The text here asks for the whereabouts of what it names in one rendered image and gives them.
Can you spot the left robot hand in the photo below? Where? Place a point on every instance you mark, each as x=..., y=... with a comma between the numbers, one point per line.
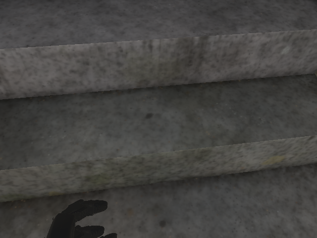
x=63, y=225

